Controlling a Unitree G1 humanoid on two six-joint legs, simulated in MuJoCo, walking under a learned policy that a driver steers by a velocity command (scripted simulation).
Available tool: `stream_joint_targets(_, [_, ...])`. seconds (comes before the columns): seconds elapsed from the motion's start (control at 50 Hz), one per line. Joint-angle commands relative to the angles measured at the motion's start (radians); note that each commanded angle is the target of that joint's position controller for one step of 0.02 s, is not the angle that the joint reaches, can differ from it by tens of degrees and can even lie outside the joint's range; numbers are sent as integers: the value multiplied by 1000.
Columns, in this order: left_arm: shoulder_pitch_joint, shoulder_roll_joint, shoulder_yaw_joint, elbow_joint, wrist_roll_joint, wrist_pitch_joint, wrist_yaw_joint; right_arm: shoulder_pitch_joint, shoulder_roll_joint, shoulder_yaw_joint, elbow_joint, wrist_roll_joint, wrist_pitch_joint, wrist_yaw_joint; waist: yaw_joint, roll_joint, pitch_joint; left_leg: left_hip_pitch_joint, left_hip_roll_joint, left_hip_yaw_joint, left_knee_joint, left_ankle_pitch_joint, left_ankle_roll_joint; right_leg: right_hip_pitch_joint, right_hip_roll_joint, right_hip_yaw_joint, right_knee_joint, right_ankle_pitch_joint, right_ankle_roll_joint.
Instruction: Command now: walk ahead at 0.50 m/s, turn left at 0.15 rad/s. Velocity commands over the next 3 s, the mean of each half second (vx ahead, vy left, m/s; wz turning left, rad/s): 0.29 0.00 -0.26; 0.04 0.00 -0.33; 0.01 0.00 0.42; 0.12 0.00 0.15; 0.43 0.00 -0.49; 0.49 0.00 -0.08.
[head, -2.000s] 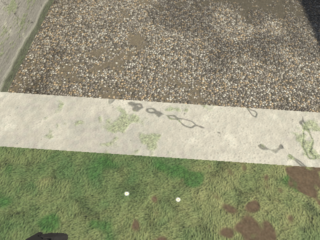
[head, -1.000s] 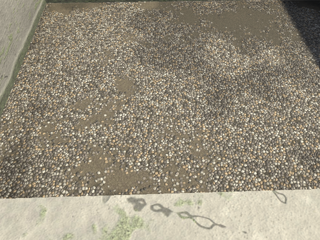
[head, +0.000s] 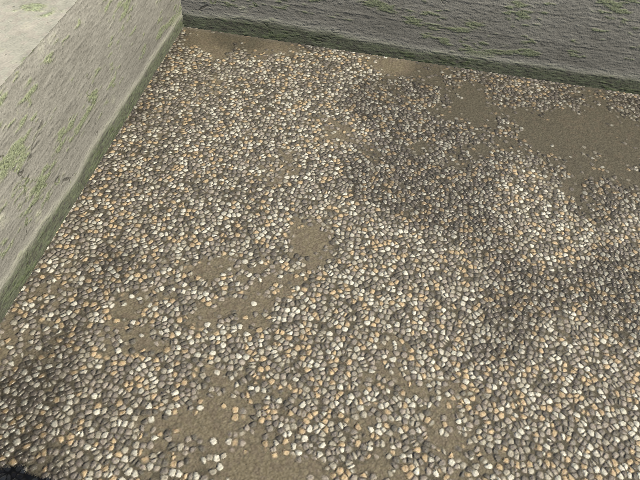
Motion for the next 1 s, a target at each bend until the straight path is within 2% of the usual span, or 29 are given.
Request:
stream_joint_targets(0.02, [71,34,-3,-30,3,-4,-1,-80,-101,-13,-98,-17,3,-7,22,144,-114,17,228,-154,-141,483,-35,180,15,-44,-8,0,-9])
stream_joint_targets(0.06, [38,44,-8,-41,-9,-22,-8,-92,-104,-11,-99,-27,18,-18,-10,118,-116,81,262,-161,-129,469,-29,184,10,-30,-67,-68,-29])
stream_joint_targets(0.08, [6,61,-7,-57,-27,-27,-11,-100,-105,-9,-102,-32,20,-23,-36,118,-104,135,265,-159,-122,410,-22,161,14,-15,-169,-136,-37])
stream_joint_targets(0.12, [22,41,-20,-55,-33,-39,-16,-121,-69,9,-98,-35,33,-35,-54,95,-139,229,299,-195,-90,390,4,193,-3,11,-358,-130,-65])
stream_joint_targets(0.16, [117,-11,-41,-25,-17,-47,-24,-164,-63,24,-100,-24,36,-40,-24,60,-178,123,284,-188,-70,240,-4,441,-5,18,-500,22,-127])
stream_joint_targets(0.18, [112,17,-35,-21,-12,-51,-23,-161,-65,24,-109,-23,39,-29,-46,1,-170,27,238,-148,-55,95,-28,532,-37,83,-458,81,-159])
stream_joint_targets(0.2, [36,81,-15,-35,-43,-53,-28,-199,-66,23,-136,-37,43,-19,-57,-102,-99,-10,143,-28,-59,-131,-68,429,-64,178,-485,95,-198])
stream_joint_targets(0.22, [6,71,-20,-63,-43,-49,-39,-248,-76,24,-148,-50,46,-18,-29,-99,-60,-23,124,17,-16,-179,-90,391,-108,259,-543,100,-219])
stream_joint_targets(0.26, [11,66,-27,-83,-37,-46,-47,-277,-76,23,-154,-44,45,-14,-10,-71,-32,19,129,46,-8,-158,-115,323,-123,325,-593,112,-223])
stream_joint_targets(0.32, [24,91,-13,-100,-28,-37,-46,-236,-69,21,-159,-43,31,-10,1,-63,-63,72,144,69,3,-119,-108,334,-88,329,-554,233,-211])
stream_joint_targets(0.38, [25,95,0,-115,-38,-25,-50,-223,-63,16,-162,-43,24,-18,13,2,-99,136,156,92,24,-58,-96,315,-68,332,-504,264,-204])
stream_joint_targets(0.44, [15,75,3,-135,-47,-17,-49,-219,-67,10,-164,-43,28,-23,20,83,-118,257,217,76,31,195,-64,207,-7,273,-427,120,-170])
stream_joint_targets(0.48, [42,57,2,-137,-42,-14,-43,-219,-78,4,-160,-42,33,-24,30,150,-132,340,308,26,25,458,-7,123,49,185,-337,-68,-137])
stream_joint_targets(0.52, [56,76,10,-133,-30,-14,-39,-197,-89,-2,-156,-34,37,-24,22,122,-139,351,381,0,38,605,47,98,62,122,-275,-123,-126])
stream_joint_targets(0.54, [48,78,11,-133,-26,-16,-42,-192,-88,-2,-163,-36,40,-22,13,108,-143,318,378,11,48,606,49,122,57,106,-268,-107,-129])
stream_joint_targets(0.58, [45,84,15,-137,-34,-18,-51,-215,-124,-12,-165,-40,44,-17,51,76,-142,244,336,74,87,485,16,174,23,144,-294,-22,-165])
stream_joint_targets(0.62, [68,140,30,-134,-44,-13,-54,-288,-133,-21,-199,-49,54,-10,82,-26,-102,121,208,172,195,190,-58,198,-50,345,-387,150,-236])
stream_joint_targets(0.66, [58,191,47,-138,-29,2,-48,-287,-140,-28,-204,-36,54,-16,97,-163,-99,-105,63,181,298,-348,-124,344,-130,572,-489,481,-345])
stream_joint_targets(0.68, [154,199,31,-190,8,5,-42,-359,-141,-26,-254,-41,31,-21,119,-192,-77,-268,10,78,554,-550,-119,418,-192,789,-560,353,-476])
stream_joint_targets(0.7, [147,194,30,-190,7,-4,-31,-349,-174,-40,-243,-33,9,-18,95,-98,-84,-391,17,-33,729,-561,-132,453,-221,792,-534,379,-506])
stream_joint_targets(0.74, [63,184,26,-212,-33,-9,-9,-274,-199,-56,-221,-54,-6,-18,24,-19,-124,-409,28,-60,799,-444,-149,438,-176,639,-467,542,-447])
stream_joint_targets(0.76, [47,176,26,-223,-48,-4,1,-257,-180,-55,-214,-62,-1,-27,13,-5,-146,-364,34,-52,780,-394,-161,413,-145,586,-464,540,-410])
stream_joint_targets(0.78, [29,167,21,-226,-56,5,8,-243,-167,-52,-208,-55,4,-30,2,12,-168,-319,45,-25,727,-366,-170,408,-114,516,-464,495,-367])
stream_joint_targets(0.84, [54,110,3,-215,-26,37,11,-264,-77,-7,-216,-50,15,-16,26,-33,-211,-188,70,59,399,-327,-176,451,-21,383,-449,493,-263])
stream_joint_targets(0.88, [91,86,-8,-195,-11,48,0,-257,-43,19,-207,-42,12,6,58,-88,-232,-64,97,65,215,-265,-147,440,-38,398,-479,408,-250])
stream_joint_targets(0.92, [83,44,-29,-162,-22,26,-25,-182,-25,29,-161,-52,9,25,16,-107,-206,163,99,91,25,-81,-113,299,-36,393,-571,126,-249])
stream_joint_targets(0.96, [86,76,-25,-137,-26,-15,-45,-169,-107,19,-179,-59,16,16,18,-100,-124,284,176,7,-23,-28,-54,176,-16,375,-608,-145,-196])
stream_joint_targets(0.98, [85,81,-23,-133,-16,-26,-48,-185,-166,13,-197,-52,20,12,41,-30,-79,272,234,-90,-69,-32,-13,140,26,287,-546,-192,-153])
stream_joint_targets(1.0, [63,72,-25,-151,-10,-29,-45,-216,-223,-1,-197,-41,21,9,67,128,-21,91,276,-199,-179,-197,46,197,55,185,-513,-176,-98])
